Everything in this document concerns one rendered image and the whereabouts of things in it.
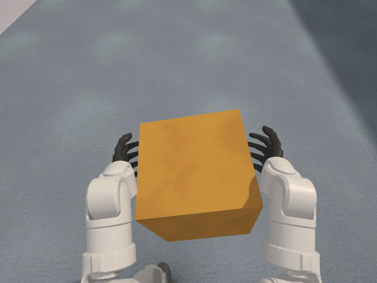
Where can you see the right robot forearm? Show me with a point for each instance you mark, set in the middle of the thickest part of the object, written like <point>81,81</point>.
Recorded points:
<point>292,214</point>

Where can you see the robot left shin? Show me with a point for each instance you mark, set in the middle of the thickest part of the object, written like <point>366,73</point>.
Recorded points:
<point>153,266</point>

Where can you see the carton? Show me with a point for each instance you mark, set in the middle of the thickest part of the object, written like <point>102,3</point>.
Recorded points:
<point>195,177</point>

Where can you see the left robot forearm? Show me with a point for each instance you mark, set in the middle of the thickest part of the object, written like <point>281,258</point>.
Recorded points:
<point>110,249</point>

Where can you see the robot left thigh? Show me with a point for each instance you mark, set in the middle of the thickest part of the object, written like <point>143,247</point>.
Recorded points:
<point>151,275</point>

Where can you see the robot left hand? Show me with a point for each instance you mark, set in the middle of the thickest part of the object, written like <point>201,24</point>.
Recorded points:
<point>121,150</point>

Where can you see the robot right hand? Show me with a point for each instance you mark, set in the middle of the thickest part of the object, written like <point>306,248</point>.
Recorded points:
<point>272,149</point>

